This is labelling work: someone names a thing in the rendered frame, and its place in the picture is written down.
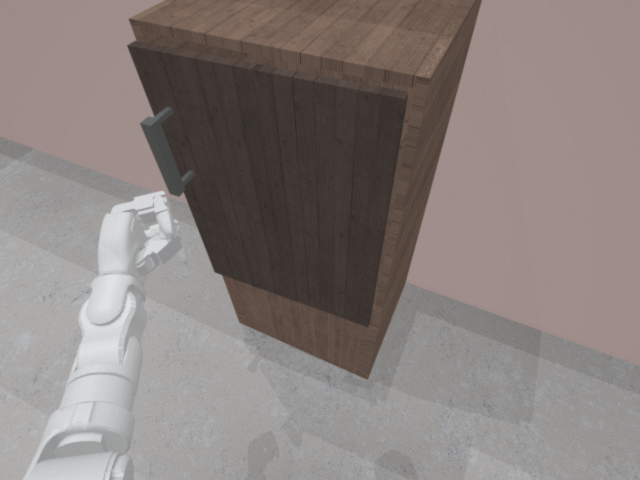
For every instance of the robot left upper arm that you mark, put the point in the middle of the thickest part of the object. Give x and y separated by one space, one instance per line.
110 465

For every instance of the left robot hand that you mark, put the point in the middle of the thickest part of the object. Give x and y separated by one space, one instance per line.
122 238

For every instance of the handle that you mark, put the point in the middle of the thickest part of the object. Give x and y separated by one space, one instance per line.
160 148

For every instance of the cupboard door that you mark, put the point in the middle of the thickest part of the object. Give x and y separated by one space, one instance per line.
293 171

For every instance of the robot left forearm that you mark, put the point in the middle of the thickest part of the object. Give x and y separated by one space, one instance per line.
95 414

